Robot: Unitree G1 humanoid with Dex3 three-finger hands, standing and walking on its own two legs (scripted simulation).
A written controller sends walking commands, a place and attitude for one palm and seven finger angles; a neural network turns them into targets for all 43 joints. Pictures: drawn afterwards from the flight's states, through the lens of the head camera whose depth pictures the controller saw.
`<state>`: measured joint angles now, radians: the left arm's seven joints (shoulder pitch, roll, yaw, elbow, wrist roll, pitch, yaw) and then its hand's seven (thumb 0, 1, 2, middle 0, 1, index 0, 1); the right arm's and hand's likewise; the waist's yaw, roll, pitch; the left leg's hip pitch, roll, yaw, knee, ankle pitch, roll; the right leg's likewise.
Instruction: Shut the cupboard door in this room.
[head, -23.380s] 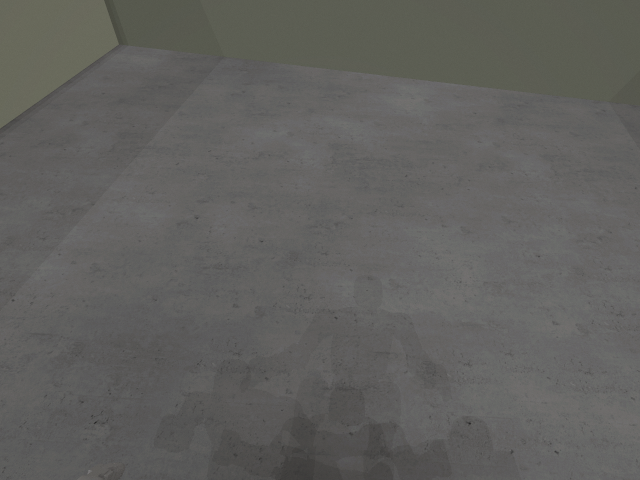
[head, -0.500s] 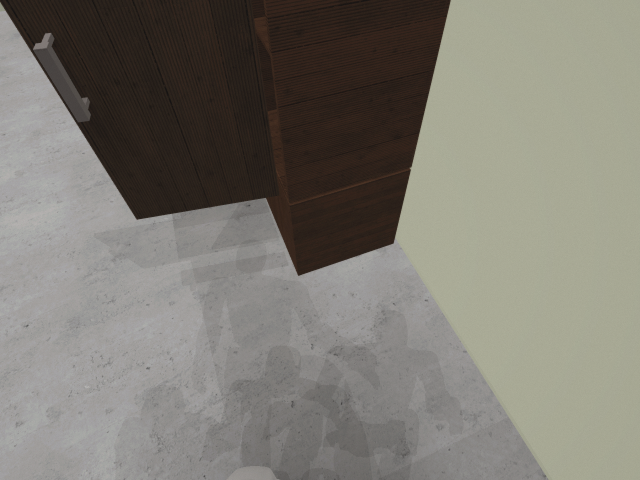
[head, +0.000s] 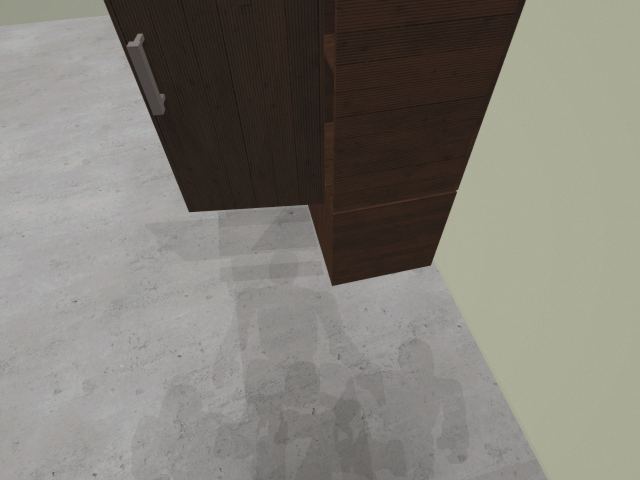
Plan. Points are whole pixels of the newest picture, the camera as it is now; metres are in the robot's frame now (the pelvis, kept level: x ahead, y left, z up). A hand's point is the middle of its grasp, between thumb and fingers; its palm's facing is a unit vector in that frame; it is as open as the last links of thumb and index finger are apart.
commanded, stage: take the last steps up to it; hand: left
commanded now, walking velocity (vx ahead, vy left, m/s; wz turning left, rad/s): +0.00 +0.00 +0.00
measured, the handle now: (149, 75) +0.80 +0.39 +0.09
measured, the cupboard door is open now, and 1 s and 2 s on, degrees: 81 81 81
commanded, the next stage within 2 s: come to a stop and stand still in 1.30 s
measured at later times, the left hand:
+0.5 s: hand out of the picture -0.09 +0.21 -0.16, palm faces +0.26 -0.94 -0.23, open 7.4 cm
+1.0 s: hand (138, 401) +0.25 +0.31 -0.16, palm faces +0.11 -0.98 -0.18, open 7.4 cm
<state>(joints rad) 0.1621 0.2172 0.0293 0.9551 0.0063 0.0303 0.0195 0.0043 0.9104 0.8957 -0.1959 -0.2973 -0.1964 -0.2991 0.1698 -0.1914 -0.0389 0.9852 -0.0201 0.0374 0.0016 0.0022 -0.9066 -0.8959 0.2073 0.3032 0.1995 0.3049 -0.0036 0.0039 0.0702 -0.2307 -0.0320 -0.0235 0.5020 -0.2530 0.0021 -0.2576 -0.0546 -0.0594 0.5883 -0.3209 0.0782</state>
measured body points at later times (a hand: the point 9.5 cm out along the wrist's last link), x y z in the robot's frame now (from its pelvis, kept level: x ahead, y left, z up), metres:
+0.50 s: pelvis +0.02 +0.04 +0.01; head +0.03 +0.04 +0.46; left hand -0.10 +0.26 -0.14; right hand +0.12 -0.19 -0.14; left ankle +0.02 +0.19 -0.71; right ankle +0.00 -0.11 -0.73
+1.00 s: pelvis +0.16 +0.12 +0.00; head +0.19 +0.13 +0.45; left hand +0.24 +0.36 -0.14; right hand +0.09 -0.09 -0.15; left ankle +0.03 +0.19 -0.73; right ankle +0.29 +0.02 -0.69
